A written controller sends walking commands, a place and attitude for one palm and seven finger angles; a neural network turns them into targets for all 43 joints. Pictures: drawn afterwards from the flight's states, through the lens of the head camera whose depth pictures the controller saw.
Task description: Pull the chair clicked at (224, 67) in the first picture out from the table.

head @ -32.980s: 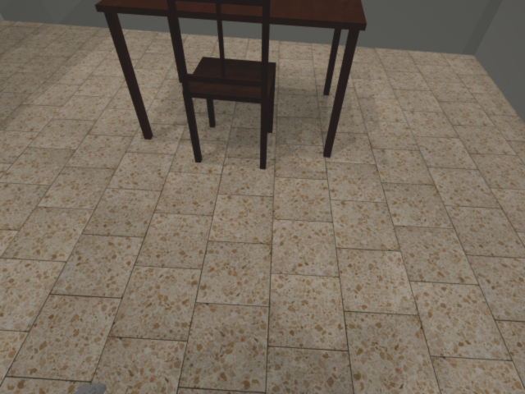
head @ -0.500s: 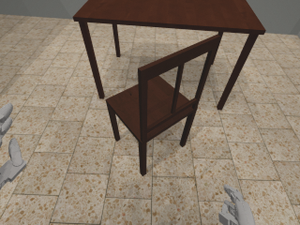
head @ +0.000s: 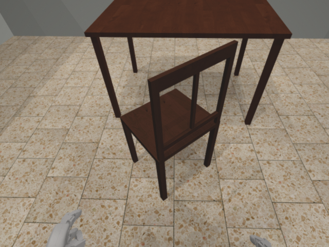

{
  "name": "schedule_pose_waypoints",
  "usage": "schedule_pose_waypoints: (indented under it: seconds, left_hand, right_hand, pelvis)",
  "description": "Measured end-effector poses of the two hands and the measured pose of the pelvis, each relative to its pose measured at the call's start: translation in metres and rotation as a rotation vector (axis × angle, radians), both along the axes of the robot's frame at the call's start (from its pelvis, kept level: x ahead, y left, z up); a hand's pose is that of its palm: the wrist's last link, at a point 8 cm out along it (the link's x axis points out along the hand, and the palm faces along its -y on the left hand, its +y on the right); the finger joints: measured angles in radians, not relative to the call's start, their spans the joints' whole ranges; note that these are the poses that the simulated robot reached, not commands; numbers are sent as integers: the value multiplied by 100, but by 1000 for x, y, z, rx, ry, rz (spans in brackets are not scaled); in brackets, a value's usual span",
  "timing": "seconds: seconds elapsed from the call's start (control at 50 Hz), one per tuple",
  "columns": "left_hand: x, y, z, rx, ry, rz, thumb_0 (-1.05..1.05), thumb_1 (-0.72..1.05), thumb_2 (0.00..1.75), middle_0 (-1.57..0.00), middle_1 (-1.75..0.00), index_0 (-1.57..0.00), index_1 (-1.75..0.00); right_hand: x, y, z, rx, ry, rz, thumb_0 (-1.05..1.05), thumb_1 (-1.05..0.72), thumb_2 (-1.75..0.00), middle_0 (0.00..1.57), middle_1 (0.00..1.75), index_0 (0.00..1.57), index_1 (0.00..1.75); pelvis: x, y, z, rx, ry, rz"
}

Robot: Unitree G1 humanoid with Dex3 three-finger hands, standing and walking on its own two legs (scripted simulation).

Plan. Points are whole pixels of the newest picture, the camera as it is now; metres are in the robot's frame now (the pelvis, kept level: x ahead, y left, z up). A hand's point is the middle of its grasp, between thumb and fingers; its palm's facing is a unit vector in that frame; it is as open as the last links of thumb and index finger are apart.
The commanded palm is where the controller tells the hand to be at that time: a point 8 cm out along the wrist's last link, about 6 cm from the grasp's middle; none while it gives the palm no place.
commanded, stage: let the arm hang, fingers relaxed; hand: left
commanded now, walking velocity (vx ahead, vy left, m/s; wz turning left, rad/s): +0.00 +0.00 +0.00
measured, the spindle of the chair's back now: (193, 103) +0.67 -0.09 -0.08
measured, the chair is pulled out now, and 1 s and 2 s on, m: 0.45 0.45 0.45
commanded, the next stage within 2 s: look to check the result in 0.92 s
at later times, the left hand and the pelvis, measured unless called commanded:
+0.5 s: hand out of the picture -0.01 +0.18 -0.16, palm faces -0.03 -0.97 -0.23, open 7.3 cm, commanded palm none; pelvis -0.01 +0.00 +0.01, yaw -2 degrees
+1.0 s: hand out of the picture -0.01 +0.17 -0.16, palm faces -0.03 -0.98 -0.19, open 7.3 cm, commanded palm none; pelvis -0.01 +0.00 +0.01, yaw -2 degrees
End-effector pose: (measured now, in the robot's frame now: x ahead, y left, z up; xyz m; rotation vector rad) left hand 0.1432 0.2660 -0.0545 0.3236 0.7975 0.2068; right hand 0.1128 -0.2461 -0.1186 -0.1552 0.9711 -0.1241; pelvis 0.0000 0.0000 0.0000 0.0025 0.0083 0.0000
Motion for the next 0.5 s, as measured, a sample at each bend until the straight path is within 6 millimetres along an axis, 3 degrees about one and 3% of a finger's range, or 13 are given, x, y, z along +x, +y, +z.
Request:
schedule_pose_waypoints:
  seconds: [0.04,0.08,0.16,0.26,0.38,0.5]
  left_hand:
    - [-34,-28,-41,-100,197,-1,1,91,90,-20,-30,-19,-30]
    - [-69,-56,-67,-190,354,-8,1,91,90,-20,-30,-20,-30]
    - [-103,-50,-78,-198,434,83,-3,103,89,-21,-30,-21,-30]
    - [-139,-37,-77,-166,551,95,-2,100,89,-21,-30,-21,-30]
    - [-161,-30,-71,-134,623,108,0,94,89,-20,-30,-20,-30]
    - [-159,-35,-70,-139,612,100,0,92,89,-20,-30,-20,-30]
  right_hand:
    - [-24,0,-3,-6,79,-26,1,-90,-90,20,30,20,30]
    - [-51,-1,-4,-16,165,-48,1,-91,-90,20,30,20,30]
    - [-103,1,-3,-32,342,-71,1,-91,-90,20,30,20,30]
    - [-150,6,-5,-18,480,-111,1,-91,-90,20,30,20,30]
    - [-174,18,-11,19,528,-136,1,-91,-90,20,30,20,30]
    - [-170,31,-17,54,501,-139,1,-91,-90,20,30,20,30]
  pelvis:
    - [0,-2,2,0,-12,-8]
    - [-1,-3,5,-2,-19,-16]
    - [-5,-8,10,-11,-22,-13]
    - [-8,-8,13,-16,-20,-14]
    - [-10,-4,14,-14,-23,-22]
    - [-11,-1,14,-11,-30,-29]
